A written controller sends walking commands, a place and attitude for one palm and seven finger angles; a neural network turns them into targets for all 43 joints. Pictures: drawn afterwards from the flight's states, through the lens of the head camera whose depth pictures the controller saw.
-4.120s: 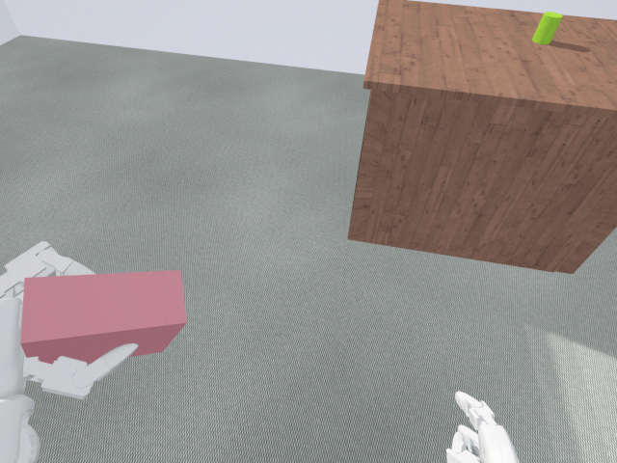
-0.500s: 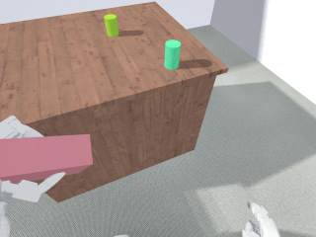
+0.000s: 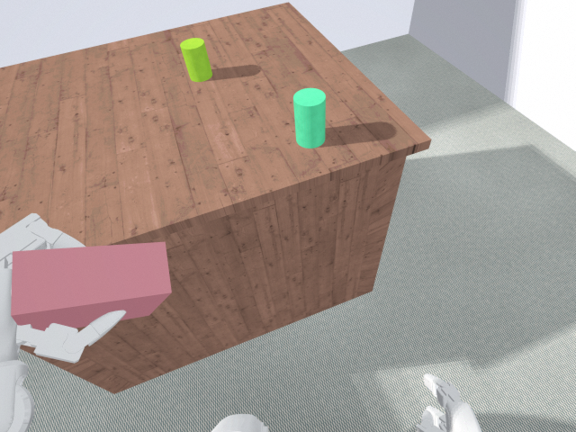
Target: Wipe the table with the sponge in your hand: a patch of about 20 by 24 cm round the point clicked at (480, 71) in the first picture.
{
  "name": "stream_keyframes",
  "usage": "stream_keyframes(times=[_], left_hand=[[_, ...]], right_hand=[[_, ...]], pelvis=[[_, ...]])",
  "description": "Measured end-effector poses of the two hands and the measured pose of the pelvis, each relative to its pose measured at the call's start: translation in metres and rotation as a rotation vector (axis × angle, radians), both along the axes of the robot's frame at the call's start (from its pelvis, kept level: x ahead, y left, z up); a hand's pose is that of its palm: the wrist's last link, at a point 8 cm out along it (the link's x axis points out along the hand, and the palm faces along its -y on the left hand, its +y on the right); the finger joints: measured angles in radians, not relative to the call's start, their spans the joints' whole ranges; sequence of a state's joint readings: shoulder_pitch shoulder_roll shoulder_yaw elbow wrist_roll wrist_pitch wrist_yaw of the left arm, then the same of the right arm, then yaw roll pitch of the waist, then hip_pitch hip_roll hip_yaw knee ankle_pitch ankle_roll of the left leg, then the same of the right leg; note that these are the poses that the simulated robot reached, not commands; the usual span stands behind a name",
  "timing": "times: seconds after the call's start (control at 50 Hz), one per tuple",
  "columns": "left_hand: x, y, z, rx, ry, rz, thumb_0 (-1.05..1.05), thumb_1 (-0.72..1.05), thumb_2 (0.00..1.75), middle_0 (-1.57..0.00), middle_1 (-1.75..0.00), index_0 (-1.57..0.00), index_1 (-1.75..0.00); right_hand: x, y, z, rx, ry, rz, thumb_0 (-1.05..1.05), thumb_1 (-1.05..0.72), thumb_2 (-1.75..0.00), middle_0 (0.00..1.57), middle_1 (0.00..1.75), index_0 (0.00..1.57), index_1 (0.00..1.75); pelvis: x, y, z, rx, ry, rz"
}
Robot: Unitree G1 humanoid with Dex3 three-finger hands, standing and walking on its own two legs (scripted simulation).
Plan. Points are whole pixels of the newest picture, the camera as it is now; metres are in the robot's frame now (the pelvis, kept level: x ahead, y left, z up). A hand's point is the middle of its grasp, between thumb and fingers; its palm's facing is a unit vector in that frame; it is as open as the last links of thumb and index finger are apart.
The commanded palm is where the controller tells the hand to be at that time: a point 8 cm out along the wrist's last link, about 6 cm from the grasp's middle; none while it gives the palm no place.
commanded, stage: take the last steps up to it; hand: left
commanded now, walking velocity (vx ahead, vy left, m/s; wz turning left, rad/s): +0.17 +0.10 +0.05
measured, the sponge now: (116, 287) +0.24 +0.19 +0.15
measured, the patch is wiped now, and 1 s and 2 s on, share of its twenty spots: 0.00 0.00 0.00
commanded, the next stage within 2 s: come to a stop and stand still in 0.14 s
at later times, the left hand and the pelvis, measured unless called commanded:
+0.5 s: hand (74, 224) +0.29 +0.25 +0.19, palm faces +0.41 -0.82 -0.40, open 9.4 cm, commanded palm +0.23 +0.29 +0.19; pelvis +0.07 +0.01 +0.01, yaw +0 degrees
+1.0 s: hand (114, 268) +0.24 +0.19 +0.17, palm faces +0.37 -0.84 -0.40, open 9.4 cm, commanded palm +0.19 +0.24 +0.19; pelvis +0.03 -0.04 +0.01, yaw +0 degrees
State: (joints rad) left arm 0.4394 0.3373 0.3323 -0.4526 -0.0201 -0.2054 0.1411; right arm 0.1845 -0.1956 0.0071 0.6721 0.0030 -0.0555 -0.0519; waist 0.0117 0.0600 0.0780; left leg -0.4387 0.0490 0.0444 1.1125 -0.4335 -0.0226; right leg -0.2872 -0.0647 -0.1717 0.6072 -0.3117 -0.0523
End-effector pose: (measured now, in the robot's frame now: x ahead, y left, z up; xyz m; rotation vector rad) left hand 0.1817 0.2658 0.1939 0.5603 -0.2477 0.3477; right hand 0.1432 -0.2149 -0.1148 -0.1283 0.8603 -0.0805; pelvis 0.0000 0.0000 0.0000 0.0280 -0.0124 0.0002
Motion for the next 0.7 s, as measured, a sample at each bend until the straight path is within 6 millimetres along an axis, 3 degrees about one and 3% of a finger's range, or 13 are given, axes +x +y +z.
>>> stream_keyframes(times=[0.12, 0.22, 0.3, 0.42, 0.5, 0.56, 0.62, 0.7], left_hand=[[0.024, 0.0, 0.003, 0.016, 0.037, -0.004, -0.01, -0.43, 1.0, -0.83, -1.35, -0.83, -1.35], [0.04, 0.005, 0.005, 0.0, -0.011, -0.037, -0.01, -0.43, 1.0, -0.83, -1.35, -0.83, -1.35], [0.053, 0.019, 0.003, -0.011, -0.091, -0.057, -0.01, -0.43, 1.0, -0.83, -1.35, -0.83, -1.35], [0.072, 0.035, 0.001, -0.04, -0.104, -0.018, -0.01, -0.43, 1.0, -0.83, -1.35, -0.83, -1.35], [0.069, 0.022, 0.007, -0.046, -0.087, -0.023, -0.01, -0.43, 1.0, -0.83, -1.35, -0.83, -1.35], [0.062, 0.006, 0.009, -0.033, -0.062, -0.029, -0.01, -0.43, 1.0, -0.83, -1.35, -0.83, -1.35], [0.057, -0.008, 0.006, -0.016, -0.03, -0.008, -0.01, -0.43, 1.0, -0.83, -1.35, -0.83, -1.35], [0.053, -0.022, 0.0, -0.04, 0.022, 0.028, -0.01, -0.43, 1.0, -0.83, -1.35, -0.83, -1.35]], right_hand=[[0.026, -0.035, 0.024, -0.088, -0.009, -0.038, 0.02, -0.91, -0.9, 0.2, 0.3, 0.2, 0.3], [0.053, -0.043, 0.042, -0.159, -0.052, -0.043, 0.01, -0.91, -0.9, 0.2, 0.3, 0.2, 0.3], [0.077, -0.034, 0.047, -0.191, -0.109, -0.063, 0.01, -0.91, -0.9, 0.2, 0.3, 0.2, 0.3], [0.099, 0.008, 0.052, -0.101, -0.153, -0.005, 0.01, -0.91, -0.9, 0.2, 0.3, 0.2, 0.3], [0.103, 0.029, 0.051, -0.021, -0.178, 0.05, 0.01, -0.91, -0.9, 0.2, 0.3, 0.2, 0.3], [0.101, 0.032, 0.046, 0.024, -0.186, 0.074, 0.01, -0.9, -0.9, 0.2, 0.3, 0.21, 0.3], [0.098, 0.023, 0.034, 0.05, -0.175, 0.084, 0.01, -0.9, -0.9, 0.21, 0.3, 0.21, 0.3], [0.087, -0.004, 0.023, 0.037, -0.126, 0.061, 0.01, -0.9, -0.9, 0.21, 0.3, 0.21, 0.3]], pelvis=[[0.023, -0.004, 0.012, 0.021, 0.016, 0.003], [0.043, 0.004, 0.01, 0.011, 0.013, 0.008], [0.062, 0.016, -0.003, -0.006, -0.004, 0.0], [0.071, 0.016, 0.003, -0.016, -0.016, 0.006], [0.071, 0.008, 0.006, -0.026, -0.019, -0.003], [0.07, -0.002, 0.005, -0.02, -0.02, -0.006], [0.068, -0.014, 0.002, -0.021, -0.029, -0.004], [0.064, -0.027, 0.004, -0.018, -0.018, -0.006]])
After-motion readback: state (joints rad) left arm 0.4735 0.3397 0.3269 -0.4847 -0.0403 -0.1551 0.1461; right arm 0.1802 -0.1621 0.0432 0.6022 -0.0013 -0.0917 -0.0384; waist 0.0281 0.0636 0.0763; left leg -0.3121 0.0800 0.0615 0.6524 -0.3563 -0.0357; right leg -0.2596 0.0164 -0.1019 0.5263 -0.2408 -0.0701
